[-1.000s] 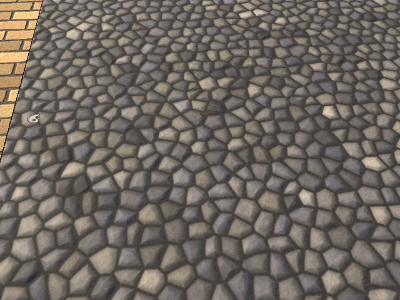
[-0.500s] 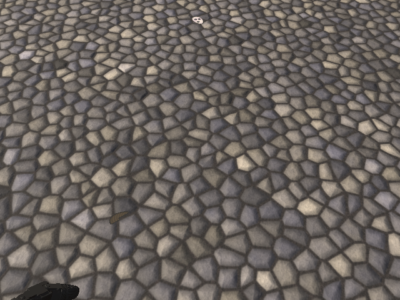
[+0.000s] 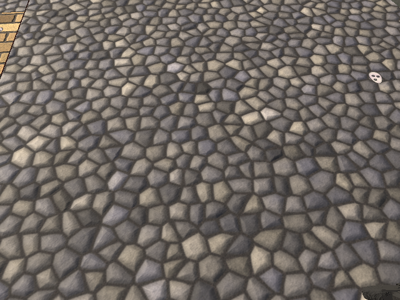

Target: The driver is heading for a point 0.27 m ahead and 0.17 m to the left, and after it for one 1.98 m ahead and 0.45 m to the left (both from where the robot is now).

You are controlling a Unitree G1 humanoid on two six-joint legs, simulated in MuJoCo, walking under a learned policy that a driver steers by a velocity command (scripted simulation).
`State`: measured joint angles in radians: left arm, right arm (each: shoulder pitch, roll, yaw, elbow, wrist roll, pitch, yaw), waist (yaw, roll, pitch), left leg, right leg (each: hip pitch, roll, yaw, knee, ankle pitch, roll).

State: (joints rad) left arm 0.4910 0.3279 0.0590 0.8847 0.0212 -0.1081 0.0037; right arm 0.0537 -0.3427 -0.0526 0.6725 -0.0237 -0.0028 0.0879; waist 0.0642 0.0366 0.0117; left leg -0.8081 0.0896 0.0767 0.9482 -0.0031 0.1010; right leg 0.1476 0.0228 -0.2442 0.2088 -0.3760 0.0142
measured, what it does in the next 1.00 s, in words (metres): walks ahead, turning left: left foot, then right foot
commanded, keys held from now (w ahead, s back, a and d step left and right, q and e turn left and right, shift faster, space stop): w+q+shift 0.56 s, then w+shift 0.06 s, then w+e+shift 0.38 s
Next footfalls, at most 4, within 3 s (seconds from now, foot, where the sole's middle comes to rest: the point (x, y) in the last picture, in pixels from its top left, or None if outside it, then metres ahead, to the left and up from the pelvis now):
0.12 left None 0.32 0.06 -0.76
0.56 right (213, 222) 0.76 0.03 -0.76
0.96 left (112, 187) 0.90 0.44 -0.76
1.38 right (138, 105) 1.37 0.42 -0.76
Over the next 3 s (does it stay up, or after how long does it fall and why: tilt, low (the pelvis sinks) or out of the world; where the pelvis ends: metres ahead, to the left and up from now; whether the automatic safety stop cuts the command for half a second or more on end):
stays up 2.62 0.31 0.01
